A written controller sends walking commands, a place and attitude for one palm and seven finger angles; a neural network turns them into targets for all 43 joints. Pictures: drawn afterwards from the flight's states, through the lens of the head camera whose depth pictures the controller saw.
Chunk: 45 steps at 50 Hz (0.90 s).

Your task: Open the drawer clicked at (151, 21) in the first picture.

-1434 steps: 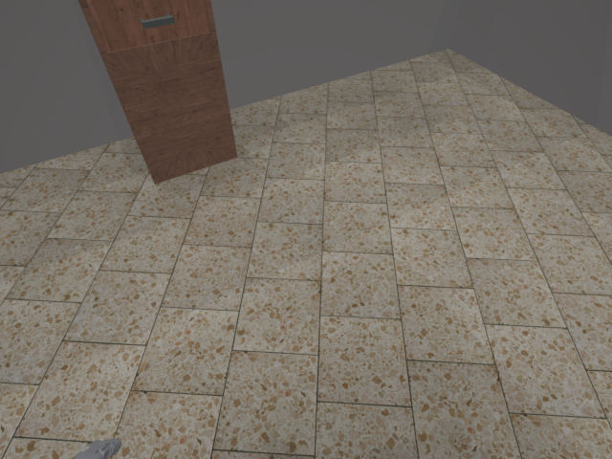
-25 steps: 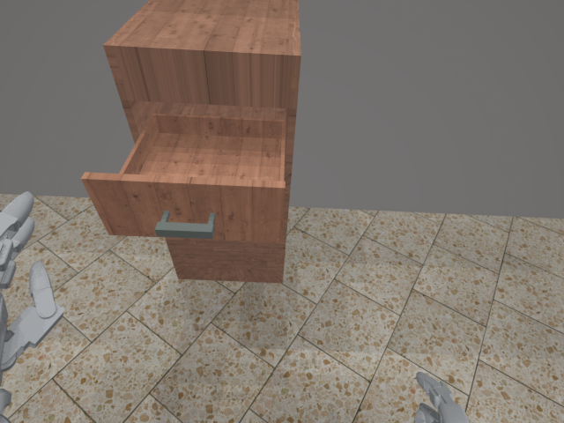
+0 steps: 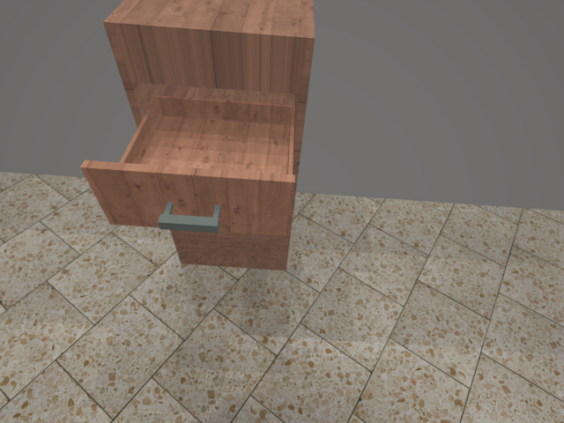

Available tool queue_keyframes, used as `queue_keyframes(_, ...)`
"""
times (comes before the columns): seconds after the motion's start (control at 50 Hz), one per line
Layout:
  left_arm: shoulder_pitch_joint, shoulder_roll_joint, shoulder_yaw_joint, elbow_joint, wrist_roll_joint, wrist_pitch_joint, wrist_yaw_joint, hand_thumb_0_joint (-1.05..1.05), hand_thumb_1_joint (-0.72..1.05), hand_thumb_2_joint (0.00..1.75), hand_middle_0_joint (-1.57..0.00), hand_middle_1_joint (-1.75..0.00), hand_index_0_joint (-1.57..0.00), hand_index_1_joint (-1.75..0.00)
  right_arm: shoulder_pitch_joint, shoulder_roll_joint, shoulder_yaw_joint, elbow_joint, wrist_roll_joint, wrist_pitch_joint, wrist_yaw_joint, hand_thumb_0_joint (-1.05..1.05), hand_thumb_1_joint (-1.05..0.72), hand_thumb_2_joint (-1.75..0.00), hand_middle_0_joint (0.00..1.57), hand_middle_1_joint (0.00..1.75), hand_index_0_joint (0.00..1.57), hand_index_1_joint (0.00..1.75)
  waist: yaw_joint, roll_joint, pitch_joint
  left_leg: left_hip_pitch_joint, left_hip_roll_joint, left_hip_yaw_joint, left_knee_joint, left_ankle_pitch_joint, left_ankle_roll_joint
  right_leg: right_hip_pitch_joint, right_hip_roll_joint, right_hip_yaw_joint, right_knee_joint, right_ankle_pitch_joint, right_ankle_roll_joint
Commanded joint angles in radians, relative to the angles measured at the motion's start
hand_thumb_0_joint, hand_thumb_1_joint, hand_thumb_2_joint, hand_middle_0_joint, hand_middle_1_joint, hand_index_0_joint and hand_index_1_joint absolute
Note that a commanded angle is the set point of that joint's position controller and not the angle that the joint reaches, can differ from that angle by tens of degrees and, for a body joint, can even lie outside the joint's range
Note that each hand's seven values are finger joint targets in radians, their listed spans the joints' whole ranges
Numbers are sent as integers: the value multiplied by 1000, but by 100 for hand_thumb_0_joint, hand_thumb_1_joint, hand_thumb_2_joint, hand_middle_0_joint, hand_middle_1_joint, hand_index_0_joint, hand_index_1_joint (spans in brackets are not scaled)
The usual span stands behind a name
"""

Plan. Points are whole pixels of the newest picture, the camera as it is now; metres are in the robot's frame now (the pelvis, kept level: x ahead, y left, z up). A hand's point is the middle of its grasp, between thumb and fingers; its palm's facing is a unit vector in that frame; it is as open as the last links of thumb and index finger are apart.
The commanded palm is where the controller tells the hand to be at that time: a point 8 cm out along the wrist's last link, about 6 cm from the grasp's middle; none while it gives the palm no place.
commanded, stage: let the arm hang, fingers relaxed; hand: left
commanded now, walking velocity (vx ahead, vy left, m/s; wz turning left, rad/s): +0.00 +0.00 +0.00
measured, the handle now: (191, 215) +0.48 +0.20 -0.05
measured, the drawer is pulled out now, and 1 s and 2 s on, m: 0.29 0.29 0.29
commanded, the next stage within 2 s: look to check the result in 0.80 s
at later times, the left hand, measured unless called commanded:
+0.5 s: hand out of the picture -0.01 +0.16 -0.17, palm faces +0.01 -0.98 -0.20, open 7.4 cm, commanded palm none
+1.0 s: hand out of the picture +0.01 +0.14 -0.17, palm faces +0.03 -0.98 -0.19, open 7.4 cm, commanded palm none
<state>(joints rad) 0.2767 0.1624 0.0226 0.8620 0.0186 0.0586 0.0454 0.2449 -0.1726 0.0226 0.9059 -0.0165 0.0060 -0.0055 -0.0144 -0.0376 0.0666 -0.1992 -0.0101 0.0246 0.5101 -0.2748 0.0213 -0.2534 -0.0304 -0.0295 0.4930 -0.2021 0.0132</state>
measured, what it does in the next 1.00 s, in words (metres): stands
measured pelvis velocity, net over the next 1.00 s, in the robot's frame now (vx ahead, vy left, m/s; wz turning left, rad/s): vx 0.01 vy -0.02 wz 0.00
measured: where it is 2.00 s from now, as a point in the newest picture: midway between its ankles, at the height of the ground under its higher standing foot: outside the picture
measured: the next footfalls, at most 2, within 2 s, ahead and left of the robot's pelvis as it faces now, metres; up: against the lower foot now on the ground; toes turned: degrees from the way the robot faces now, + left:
none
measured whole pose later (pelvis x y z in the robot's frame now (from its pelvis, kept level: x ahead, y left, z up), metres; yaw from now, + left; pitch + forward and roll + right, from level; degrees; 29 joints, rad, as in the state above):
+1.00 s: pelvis +0.01 -0.02 +0.01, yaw +0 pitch -2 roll +0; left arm 0.28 0.13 0.00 1.12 0.01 0.00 0.04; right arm 0.35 -0.12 0.00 1.11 -0.01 0.01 -0.03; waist -0.01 0.01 0.08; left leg -0.13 0.02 0.01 0.41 -0.24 -0.01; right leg -0.20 0.00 -0.04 0.43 -0.19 -0.02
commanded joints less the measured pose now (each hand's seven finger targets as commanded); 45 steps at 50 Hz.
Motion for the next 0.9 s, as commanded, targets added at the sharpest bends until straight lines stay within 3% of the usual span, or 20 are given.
queue_keyframes(0.0,67,141,16,46,4,-55,-14,0,90,90,-20,-30,-20,-30,65,-101,-28,5,7,-10,-15,0,-90,-90,20,30,20,30,21,191,-38,-44,92,-105,-177,39,19,98,-50,75,-126,45,-41)
queue_keyframes(0.06,66,131,4,112,1,-59,-16,0,90,90,-20,-30,-20,-30,117,-87,-32,49,9,-7,-18,0,-90,-90,20,30,20,30,10,108,-28,-34,98,-104,-183,14,19,88,-57,76,-141,28,-44)
queue_keyframes(0.26,109,105,-18,233,-8,-59,-7,0,90,90,-20,-30,-20,-30,209,-53,-22,153,13,-5,-25,0,-90,-90,20,30,20,30,8,25,40,-35,100,-100,-192,40,26,58,-65,69,-150,-1,-49)
queue_keyframes(0.38,113,87,-19,250,-8,-62,-2,0,90,90,-20,-30,-20,-30,220,-30,-20,187,13,-9,-28,0,-90,-90,20,30,20,30,9,47,44,-27,99,-88,-192,66,22,59,-65,71,-145,12,-49)
queue_keyframes(0.48,106,74,-15,248,-6,-63,0,0,90,90,-20,-30,-20,-30,219,-13,-21,194,11,-9,-28,0,-90,-90,20,30,20,30,10,27,59,-34,95,-84,-192,61,20,54,-63,75,-147,6,-49)
queue_keyframes(0.58,89,67,-10,245,-5,-64,1,0,90,90,-20,-30,-20,-30,212,-1,-22,191,10,-10,-30,0,-90,-90,20,30,20,30,11,69,69,-37,97,-80,-197,68,18,54,-61,78,-147,24,-51)
queue_keyframes(0.66,83,70,-7,237,-5,-65,-1,0,90,90,-20,-30,-20,-30,215,-3,-25,188,10,-7,-29,0,-90,-90,20,30,20,30,8,34,58,-29,94,-72,-183,69,17,59,-63,80,-157,23,-51)
queue_keyframes(0.76,77,69,-4,231,-5,-65,-2,0,90,90,-20,-30,-20,-30,212,-6,-25,184,9,-7,-31,0,-90,-90,20,30,20,30,6,57,59,-24,95,-70,-183,71,14,56,-62,80,-160,17,-53)
queue_keyframes(0.8,81,67,-3,231,-5,-67,-2,0,90,90,-20,-30,-20,-30,211,-8,-26,181,11,-6,-31,0,-90,-90,20,30,20,30,7,30,52,-9,96,-67,-179,78,16,51,-60,79,-164,18,-54)
queue_keyframes(0.82,75,68,-4,234,-5,-66,-2,0,90,90,-20,-30,-20,-30,210,-7,-27,183,9,-6,-31,0,-90,-90,20,30,20,30,5,58,55,-12,96,-69,-181,85,15,53,-64,80,-161,24,-56)
queue_keyframes(0.88,77,69,-2,234,-6,-67,-3,0,90,90,-20,-30,-20,-30,212,-11,-25,183,10,-8,-32,0,-90,-90,20,30,20,30,5,40,32,-3,96,-68,-177,100,13,72,-65,79,-159,42,-57)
